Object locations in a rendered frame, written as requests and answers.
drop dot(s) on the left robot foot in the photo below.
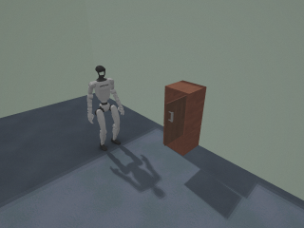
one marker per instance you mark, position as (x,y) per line
(115,141)

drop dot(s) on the robot right forearm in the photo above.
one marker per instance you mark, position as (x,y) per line
(89,104)

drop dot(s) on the left robot thigh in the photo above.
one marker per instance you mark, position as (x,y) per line
(115,116)

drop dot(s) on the cupboard door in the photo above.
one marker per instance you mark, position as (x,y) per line
(173,130)

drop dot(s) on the robot left hand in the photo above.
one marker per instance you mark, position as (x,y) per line
(121,109)

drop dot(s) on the robot right hand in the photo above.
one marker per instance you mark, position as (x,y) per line
(90,117)

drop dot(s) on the robot left upper arm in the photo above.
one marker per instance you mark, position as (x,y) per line
(112,90)

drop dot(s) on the robot right upper arm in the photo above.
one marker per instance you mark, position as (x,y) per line
(91,86)

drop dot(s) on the handle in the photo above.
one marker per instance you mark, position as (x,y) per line
(171,117)

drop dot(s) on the robot left forearm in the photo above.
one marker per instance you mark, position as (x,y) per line
(118,102)

